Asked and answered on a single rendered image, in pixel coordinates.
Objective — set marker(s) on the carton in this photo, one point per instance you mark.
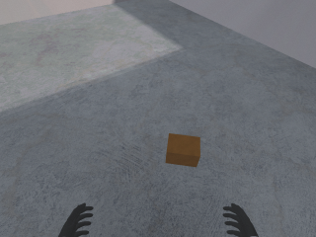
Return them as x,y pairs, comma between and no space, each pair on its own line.
183,150

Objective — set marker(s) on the robot left hand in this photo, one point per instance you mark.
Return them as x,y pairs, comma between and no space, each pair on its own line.
72,223

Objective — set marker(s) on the robot right hand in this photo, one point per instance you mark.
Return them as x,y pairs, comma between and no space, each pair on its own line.
243,223

